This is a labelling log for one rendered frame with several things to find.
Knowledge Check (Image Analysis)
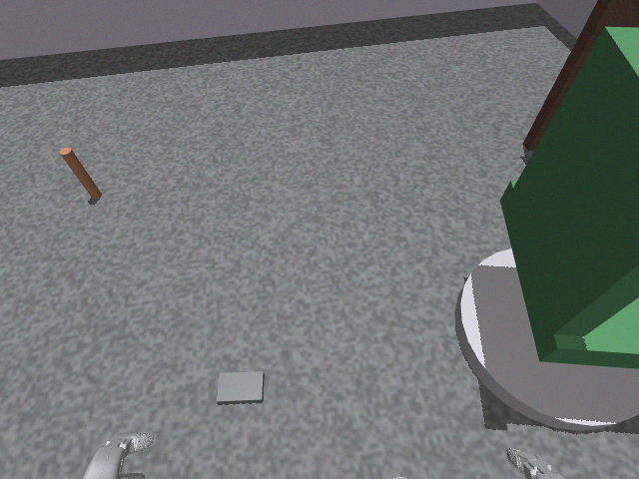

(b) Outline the office chair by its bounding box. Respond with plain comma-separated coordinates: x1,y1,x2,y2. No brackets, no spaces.
455,27,639,431

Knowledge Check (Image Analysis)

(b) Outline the left robot hand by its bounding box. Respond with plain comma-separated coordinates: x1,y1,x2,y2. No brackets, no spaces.
83,433,180,479

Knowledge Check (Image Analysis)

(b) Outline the right robot hand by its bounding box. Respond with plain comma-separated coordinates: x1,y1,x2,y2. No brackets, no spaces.
506,448,564,479

